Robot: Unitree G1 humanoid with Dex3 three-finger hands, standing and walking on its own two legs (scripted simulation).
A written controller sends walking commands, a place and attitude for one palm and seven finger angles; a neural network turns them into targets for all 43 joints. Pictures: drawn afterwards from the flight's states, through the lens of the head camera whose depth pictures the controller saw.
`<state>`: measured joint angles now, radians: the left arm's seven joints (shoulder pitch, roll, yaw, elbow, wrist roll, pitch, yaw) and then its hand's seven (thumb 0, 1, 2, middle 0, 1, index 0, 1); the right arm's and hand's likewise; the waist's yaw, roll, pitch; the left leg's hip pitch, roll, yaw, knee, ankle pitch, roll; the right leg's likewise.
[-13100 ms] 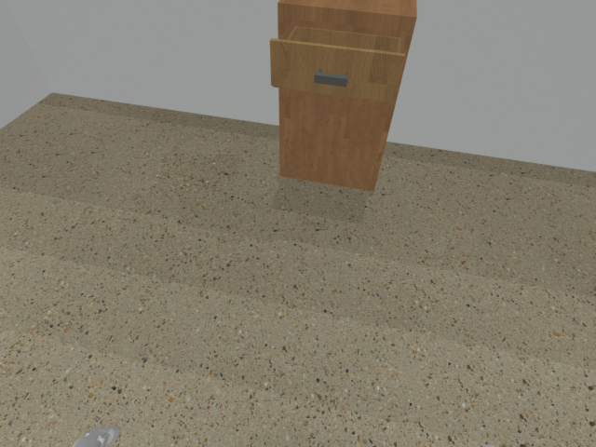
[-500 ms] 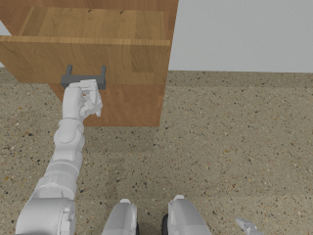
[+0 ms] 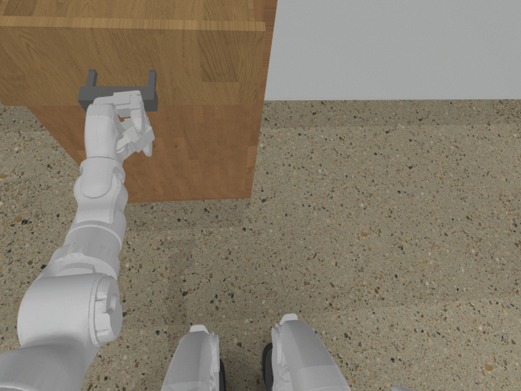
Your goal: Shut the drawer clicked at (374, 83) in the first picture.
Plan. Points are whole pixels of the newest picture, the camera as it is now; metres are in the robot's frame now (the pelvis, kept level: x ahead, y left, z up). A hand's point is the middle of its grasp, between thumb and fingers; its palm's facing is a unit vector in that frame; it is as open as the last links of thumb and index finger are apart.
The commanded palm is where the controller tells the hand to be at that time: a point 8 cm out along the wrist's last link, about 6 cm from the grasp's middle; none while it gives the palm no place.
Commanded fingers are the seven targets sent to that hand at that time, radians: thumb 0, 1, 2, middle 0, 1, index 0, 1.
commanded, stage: push the drawer shut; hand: left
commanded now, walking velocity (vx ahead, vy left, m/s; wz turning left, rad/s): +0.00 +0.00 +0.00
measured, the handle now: (121, 87) +0.58 +0.18 +0.04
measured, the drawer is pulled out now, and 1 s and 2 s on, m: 0.07 0.00 0.00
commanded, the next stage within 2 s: pull the fist back off the drawer in 0.96 s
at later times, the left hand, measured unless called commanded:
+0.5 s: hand (152, 97) +0.56 +0.13 +0.04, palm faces +0.01 -1.00 -0.03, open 3.2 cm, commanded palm +0.55 +0.17 +0.04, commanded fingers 0.00 0.90 0.90 -1.40 -1.60 -1.40 -1.60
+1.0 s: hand (143, 90) +0.57 +0.15 +0.04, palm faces +0.00 -1.00 -0.04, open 3.1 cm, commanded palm +0.60 +0.16 +0.04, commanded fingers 0.00 0.90 0.90 -1.40 -1.60 -1.40 -1.60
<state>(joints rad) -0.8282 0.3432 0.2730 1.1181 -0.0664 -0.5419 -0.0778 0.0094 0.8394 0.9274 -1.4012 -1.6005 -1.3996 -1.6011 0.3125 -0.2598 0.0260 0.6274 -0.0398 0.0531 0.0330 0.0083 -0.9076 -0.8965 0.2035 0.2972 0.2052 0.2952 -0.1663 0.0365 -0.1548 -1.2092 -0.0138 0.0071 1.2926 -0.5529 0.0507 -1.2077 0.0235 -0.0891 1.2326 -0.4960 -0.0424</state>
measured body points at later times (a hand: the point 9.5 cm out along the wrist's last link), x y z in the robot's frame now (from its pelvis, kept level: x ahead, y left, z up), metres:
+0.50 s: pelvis +0.00 +0.00 -0.01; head +0.18 +0.02 +0.40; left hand +0.55 +0.19 +0.04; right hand -0.01 -0.26 -0.12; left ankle +0.02 +0.09 -0.62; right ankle +0.04 -0.10 -0.62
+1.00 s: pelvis -0.02 +0.00 -0.02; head +0.18 +0.04 +0.38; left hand +0.57 +0.20 +0.04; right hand -0.04 -0.26 -0.11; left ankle +0.02 +0.09 -0.62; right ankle +0.04 -0.10 -0.62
